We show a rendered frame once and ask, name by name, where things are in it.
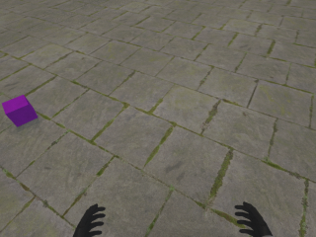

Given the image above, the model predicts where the robot left hand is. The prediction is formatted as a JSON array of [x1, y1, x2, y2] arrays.
[[73, 203, 106, 237]]

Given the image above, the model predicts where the carton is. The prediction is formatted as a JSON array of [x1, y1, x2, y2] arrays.
[[2, 95, 38, 127]]

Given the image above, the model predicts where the robot right hand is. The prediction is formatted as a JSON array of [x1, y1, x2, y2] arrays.
[[234, 202, 273, 237]]

